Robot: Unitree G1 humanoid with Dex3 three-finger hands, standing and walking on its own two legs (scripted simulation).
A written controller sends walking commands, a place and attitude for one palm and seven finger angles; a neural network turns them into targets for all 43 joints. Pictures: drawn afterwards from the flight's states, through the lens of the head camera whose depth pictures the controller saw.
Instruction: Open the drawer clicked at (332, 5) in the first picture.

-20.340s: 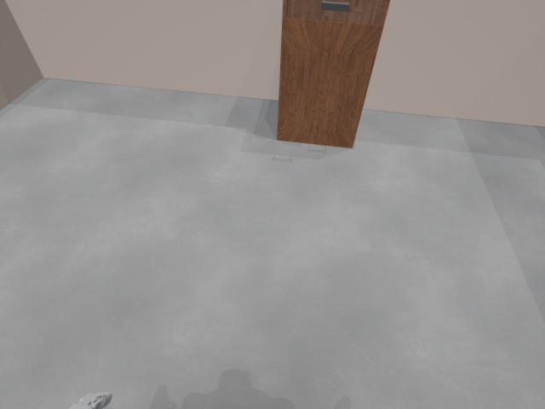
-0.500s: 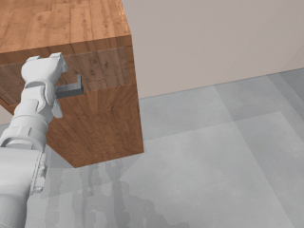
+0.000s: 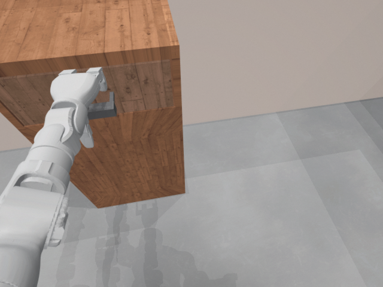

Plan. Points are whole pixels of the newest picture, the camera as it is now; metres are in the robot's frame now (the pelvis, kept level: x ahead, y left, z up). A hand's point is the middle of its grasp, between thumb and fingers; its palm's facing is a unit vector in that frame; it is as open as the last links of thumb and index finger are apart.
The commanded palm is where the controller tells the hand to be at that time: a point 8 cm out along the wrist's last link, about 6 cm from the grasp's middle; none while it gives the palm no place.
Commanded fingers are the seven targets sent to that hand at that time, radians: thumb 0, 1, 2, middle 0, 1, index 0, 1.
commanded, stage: move the hooked fingers above the handle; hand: left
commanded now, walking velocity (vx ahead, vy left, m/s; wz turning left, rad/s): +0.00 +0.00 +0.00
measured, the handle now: (91, 104) +0.55 +0.24 +0.03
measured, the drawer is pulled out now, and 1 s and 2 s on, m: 0.00 0.00 0.00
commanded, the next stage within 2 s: lower the fingers behind the handle in 1.32 s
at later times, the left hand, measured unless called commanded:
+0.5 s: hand (92, 103) +0.49 +0.21 +0.09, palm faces -0.04 -0.02 -1.00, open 13.8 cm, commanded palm +0.48 +0.23 +0.14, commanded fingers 0.00 -0.50 0.30 -0.30 -1.20 -0.30 -1.20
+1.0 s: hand (70, 113) +0.47 +0.25 +0.08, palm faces -0.08 +0.01 -1.00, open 13.8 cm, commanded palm +0.47 +0.24 +0.14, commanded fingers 0.00 -0.50 0.30 -0.30 -1.20 -0.30 -1.20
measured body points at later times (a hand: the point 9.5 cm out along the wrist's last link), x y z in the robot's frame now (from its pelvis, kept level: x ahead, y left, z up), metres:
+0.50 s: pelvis +0.00 -0.01 +0.00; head +0.08 -0.02 +0.44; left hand +0.49 +0.21 +0.14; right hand +0.00 -0.29 -0.13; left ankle -0.02 +0.11 -0.72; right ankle -0.04 -0.12 -0.72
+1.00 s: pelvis +0.00 +0.00 +0.00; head +0.07 -0.01 +0.45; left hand +0.47 +0.25 +0.14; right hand +0.02 -0.28 -0.13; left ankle -0.02 +0.11 -0.72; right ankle -0.04 -0.12 -0.72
